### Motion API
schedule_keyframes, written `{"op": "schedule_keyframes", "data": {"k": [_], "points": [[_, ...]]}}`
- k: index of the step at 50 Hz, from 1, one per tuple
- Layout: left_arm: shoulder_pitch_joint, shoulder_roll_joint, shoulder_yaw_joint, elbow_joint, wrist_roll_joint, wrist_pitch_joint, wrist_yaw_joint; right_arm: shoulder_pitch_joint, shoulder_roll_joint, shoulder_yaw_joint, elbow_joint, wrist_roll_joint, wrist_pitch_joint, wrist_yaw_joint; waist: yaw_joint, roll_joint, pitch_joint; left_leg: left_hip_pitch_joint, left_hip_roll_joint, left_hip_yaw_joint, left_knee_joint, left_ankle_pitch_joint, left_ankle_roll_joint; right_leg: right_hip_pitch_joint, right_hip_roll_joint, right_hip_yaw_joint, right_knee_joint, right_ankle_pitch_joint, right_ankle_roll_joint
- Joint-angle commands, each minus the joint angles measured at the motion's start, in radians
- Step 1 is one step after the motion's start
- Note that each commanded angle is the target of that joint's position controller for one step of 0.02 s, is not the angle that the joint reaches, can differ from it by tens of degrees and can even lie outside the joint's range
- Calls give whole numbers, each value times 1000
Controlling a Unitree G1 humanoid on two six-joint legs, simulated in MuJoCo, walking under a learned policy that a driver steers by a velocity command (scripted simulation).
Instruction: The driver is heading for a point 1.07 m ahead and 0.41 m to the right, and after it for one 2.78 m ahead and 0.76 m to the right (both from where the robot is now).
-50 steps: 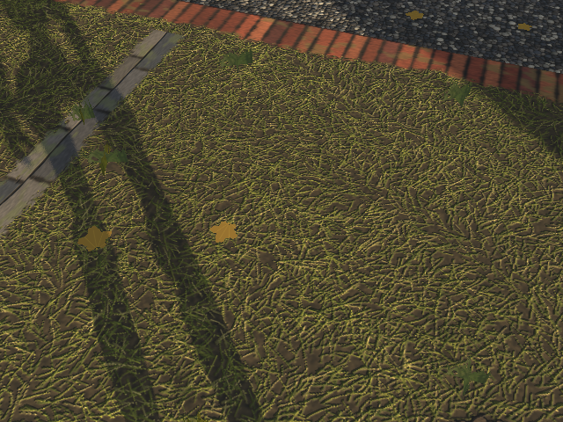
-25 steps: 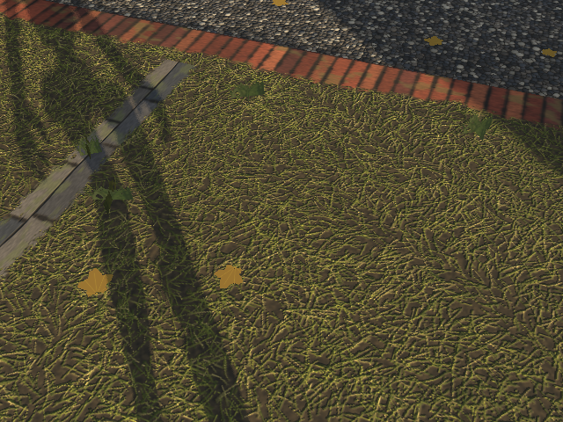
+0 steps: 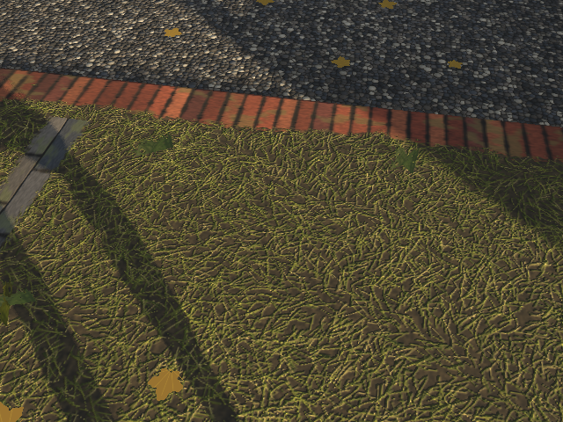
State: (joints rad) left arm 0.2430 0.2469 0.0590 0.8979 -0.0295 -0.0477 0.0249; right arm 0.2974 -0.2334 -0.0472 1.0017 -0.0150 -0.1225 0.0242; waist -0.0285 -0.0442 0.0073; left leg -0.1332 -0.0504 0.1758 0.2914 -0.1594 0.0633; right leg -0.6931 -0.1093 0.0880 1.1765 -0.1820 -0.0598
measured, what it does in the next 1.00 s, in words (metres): walks ahead, turning right: right foot, then left foot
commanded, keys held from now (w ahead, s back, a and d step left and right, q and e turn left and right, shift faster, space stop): w+e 0.94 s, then w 0.06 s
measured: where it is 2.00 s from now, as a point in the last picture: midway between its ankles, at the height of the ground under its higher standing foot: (443, 273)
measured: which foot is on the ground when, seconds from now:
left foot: down 0.00-0.32, up 0.34-0.78, down 0.80-1.00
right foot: up 0.00-0.30, down 0.32-0.82, up 0.84-1.00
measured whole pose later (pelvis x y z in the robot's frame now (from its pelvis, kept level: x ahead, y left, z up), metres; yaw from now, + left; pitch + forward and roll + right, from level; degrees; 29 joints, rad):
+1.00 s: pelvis +0.55 -0.14 +0.00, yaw -34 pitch +2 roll +2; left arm 0.27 0.29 0.07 0.69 -0.03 -0.03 0.01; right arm 0.24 -0.25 -0.06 0.80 -0.01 -0.12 0.02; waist -0.03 -0.05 0.01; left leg -0.25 -0.03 0.08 0.40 -0.18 0.04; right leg -0.56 -0.04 0.08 1.19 -0.32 -0.03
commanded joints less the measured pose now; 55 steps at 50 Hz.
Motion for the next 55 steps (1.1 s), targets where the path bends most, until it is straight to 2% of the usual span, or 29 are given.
{"op": "schedule_keyframes", "data": {"k": [1, 6, 9, 11, 13, 14, 15, 16, 17, 18, 19, 20, 21, 22, 26, 31, 35, 38, 39, 40, 41, 42, 43, 44, 45, 46, 48, 50, 55], "points": [[49, 30, 13, -46, 8, 1, -5, -73, -110, -16, -58, -6, -17, -21, 54, 87, 57, -88, 301, -137, -202, 114, 141, -38, -40, 53, -77, 143, 15], [-140, 5, 0, -117, 11, -17, -45, 6, -159, -23, -49, 6, 4, -45, -17, 58, 79, 55, 320, -50, -180, 151, 116, -69, -29, -47, -362, 261, 17], [-228, 1, -6, -171, 9, -16, -67, 55, -178, -30, -39, 19, 25, -47, -50, 59, 106, 169, 350, -24, -137, 167, 105, -99, -20, -93, -455, 190, 2], [-247, 10, -4, -203, 6, -14, -80, 58, -191, -37, -41, 27, 40, -45, -44, 74, 107, 223, 365, -2, -82, 258, 89, -75, 1, -133, -493, 89, -21], [-191, 45, 13, -217, 5, -11, -86, 23, -217, -45, -58, 30, 52, -47, 7, 118, 48, 230, 362, 38, 57, 609, 63, 73, 70, -200, -510, -10, -58], [-89, 80, 33, -201, 2, -10, -87, -1, -227, -49, -68, 30, 61, -49, 71, 132, -16, 212, 345, 63, 215, 782, 46, 217, 123, -232, -530, -26, -85], [81, 144, 70, -157, 0, -10, -79, -16, -219, -44, -80, 32, 66, -51, 159, 110, -109, 126, 299, 88, 449, 806, 12, 466, 181, -235, -600, 33, -124], [232, 260, 110, -128, 0, -1, -54, -2, -181, -28, -113, 11, 56, -49, 202, -39, -207, -159, 244, 90, 795, 427, -41, 780, 12, 51, -637, 33, -193], [176, 345, 115, -163, 5, -12, -52, 68, -41, 13, -174, 5, 13, -31, 79, -255, -335, -578, 11, -76, 1149, -386, -94, 1081, -235, 681, -818, -103, -406], [222, 249, 88, -162, 17, -20, -57, -61, -147, -8, -197, 46, -36, -15, 160, -118, -372, -684, 47, -271, 1195, -366, -58, 1098, -241, 729, -919, -105, -373], [185, 186, 72, -158, 25, -29, -56, -129, -161, -13, -223, 73, -51, -11, 144, -88, -238, -743, 93, -259, 1153, -285, -27, 1007, -204, 552, -890, -11, -316], [99, 149, 59, -176, 17, -33, -57, -130, -149, -11, -216, 53, -52, -18, 88, 32, -156, -683, 143, -261, 1053, -205, -22, 836, -154, 407, -883, 109, -272], [26, 110, 46, -197, 15, -33, -56, -119, -160, -22, -204, 32, -40, -26, 49, 43, -122, -601, 176, -257, 963, -165, -28, 705, -111, 304, -892, 192, -238], [-10, 97, 39, -214, 23, -33, -53, -96, -159, -27, -205, 26, -23, -23, 17, 28, -99, -534, 193, -261, 920, -141, -35, 616, -84, 264, -917, 228, -230], [29, 155, 52, -213, 14, -42, -31, -148, -118, -25, -246, -1, 14, -27, 5, 36, -49, -517, 164, -227, 720, -28, -100, 494, -41, 180, -962, 351, -239], [97, 166, 56, -203, 8, -31, -13, -337, -89, -11, -305, 10, 6, -21, 75, -38, -9, -459, 86, -212, 330, 240, -107, 465, 18, 144, -941, 193, -173], [141, 164, 57, -186, 1, -25, -10, -394, -125, -20, -343, 21, -9, -6, 94, -57, -4, -417, 64, -242, 221, 236, -84, 535, -24, 239, -871, 123, -153], [117, 167, 59, -194, 6, -12, 0, -336, -160, -36, -338, 23, -25, 0, 55, -91, -17, -334, 56, -242, 185, 114, -50, 589, -47, 313, -784, 158, -132], [97, 154, 54, -204, 7, -7, 0, -256, -173, -46, -317, 20, -31, -3, 11, -95, -49, -222, 42, -219, 147, 108, -29, 580, -14, 308, -716, 224, -114], [78, 116, 39, -220, 14, -8, -5, -136, -206, -61, -297, 7, -36, -8, -47, -69, -144, -17, 104, -261, 157, 111, 12, 521, 44, 265, -549, 247, -81], [90, 62, 17, -245, 37, -10, -6, 35, -268, -75, -284, 1, -30, -17, -99, 72, -300, 263, 288, -458, 169, 62, 66, 362, 129, 160, -246, 15, -37], [258, 28, 6, -269, -8, -21, -9, 79, -316, -87, -251, -6, -19, -7, -3, 462, -374, 517, 482, -960, 45, -171, 224, -7, 221, 99, 40, -433, 12], [237, 142, 23, -229, -22, -18, -5, 33, -202, -63, -282, 14, -15, -6, -30, 290, -275, 447, 471, -956, 8, -357, 193, -112, 138, 136, 165, -371, 22], [121, 186, 36, -244, -10, -11, -7, -10, -145, -48, -292, 20, -6, -12, -54, 172, -157, 314, 431, -768, 3, -317, 145, -126, 102, 100, 176, -269, 26], [70, 171, 35, -254, 3, -6, -6, -59, -138, -40, -296, 11, 1, -12, -31, 91, -90, 177, 387, -641, -15, -179, 124, -76, 64, 72, 148, -195, 31], [39, 156, 38, -267, 13, -6, -10, -85, -123, -36, -287, 7, 5, -12, -12, 89, -39, 86, 347, -552, -39, -82, 119, -52, 36, 70, 97, -152, 30], [58, 112, 33, -271, 1, 2, -19, -84, -115, -33, -269, 2, -2, -12, 14, 138, -26, 2, 298, -428, -88, 10, 115, 18, 7, 47, 44, -117, 28], [45, 79, 24, -282, 4, 8, -19, -58, -133, -40, -243, 9, -13, -6, 19, 128, -15, -13, 296, -364, -117, 100, 142, 4, 8, 40, -9, -97, 32], [-70, 59, 7, -311, 17, -7, -30, -30, -175, -47, -203, 21, -2, -9, 3, 103, -2, 43, 285, -238, -137, 251, 147, -31, 3, -1, -286, 94, 45]]}}
Velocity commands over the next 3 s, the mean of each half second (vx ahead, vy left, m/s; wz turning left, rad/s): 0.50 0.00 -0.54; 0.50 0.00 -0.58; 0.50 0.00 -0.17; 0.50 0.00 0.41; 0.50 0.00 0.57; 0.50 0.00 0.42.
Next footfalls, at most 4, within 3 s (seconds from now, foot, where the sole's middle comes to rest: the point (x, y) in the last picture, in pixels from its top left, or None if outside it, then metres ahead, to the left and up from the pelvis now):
0.32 right None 0.32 -0.18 -0.78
0.80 left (321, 367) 0.66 -0.09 -0.78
1.32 right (461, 338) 0.73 -0.46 -0.78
1.90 left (419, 227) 1.11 -0.43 -0.78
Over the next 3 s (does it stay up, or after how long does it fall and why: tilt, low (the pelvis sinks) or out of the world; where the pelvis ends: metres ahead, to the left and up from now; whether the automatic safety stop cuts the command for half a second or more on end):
stays up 1.54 -0.51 -0.01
